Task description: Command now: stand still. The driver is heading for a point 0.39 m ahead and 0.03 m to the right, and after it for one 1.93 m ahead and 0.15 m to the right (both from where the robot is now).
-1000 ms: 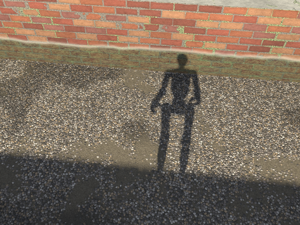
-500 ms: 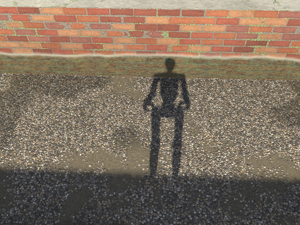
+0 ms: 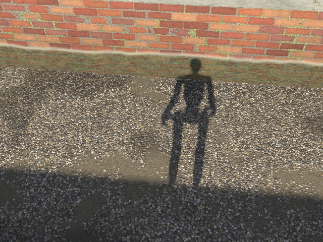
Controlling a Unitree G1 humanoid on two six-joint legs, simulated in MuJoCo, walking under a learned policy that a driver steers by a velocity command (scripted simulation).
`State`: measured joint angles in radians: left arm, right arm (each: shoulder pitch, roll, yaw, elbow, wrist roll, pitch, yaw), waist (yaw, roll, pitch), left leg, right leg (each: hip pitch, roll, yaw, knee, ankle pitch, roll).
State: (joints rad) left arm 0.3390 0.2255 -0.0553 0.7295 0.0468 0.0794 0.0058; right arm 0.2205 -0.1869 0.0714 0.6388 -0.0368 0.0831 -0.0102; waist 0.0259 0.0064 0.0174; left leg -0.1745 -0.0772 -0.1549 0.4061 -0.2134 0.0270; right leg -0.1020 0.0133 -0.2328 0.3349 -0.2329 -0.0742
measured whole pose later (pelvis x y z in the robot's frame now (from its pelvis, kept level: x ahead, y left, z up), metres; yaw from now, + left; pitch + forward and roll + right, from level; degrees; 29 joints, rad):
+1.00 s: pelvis +0.00 +0.02 -0.02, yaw -1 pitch -2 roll +0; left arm 0.19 0.16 -0.04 0.60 0.03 0.05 0.01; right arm 0.07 -0.15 0.06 0.65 -0.01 0.08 -0.01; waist 0.00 -0.01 0.00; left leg -0.25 -0.11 -0.10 0.63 -0.34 0.06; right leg -0.21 -0.04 -0.20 0.63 -0.39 -0.04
